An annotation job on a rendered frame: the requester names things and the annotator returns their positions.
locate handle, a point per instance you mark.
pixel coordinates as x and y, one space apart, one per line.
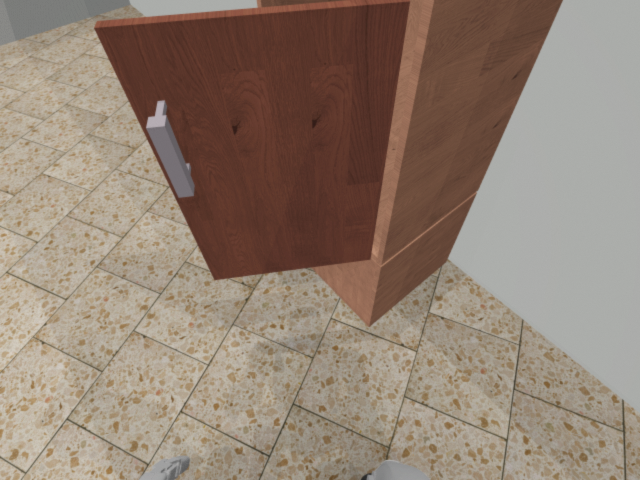
164 140

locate left robot hand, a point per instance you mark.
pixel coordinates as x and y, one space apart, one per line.
167 469

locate cupboard door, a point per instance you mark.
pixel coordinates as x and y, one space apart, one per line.
284 114

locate right robot shin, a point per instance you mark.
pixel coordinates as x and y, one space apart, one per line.
387 461

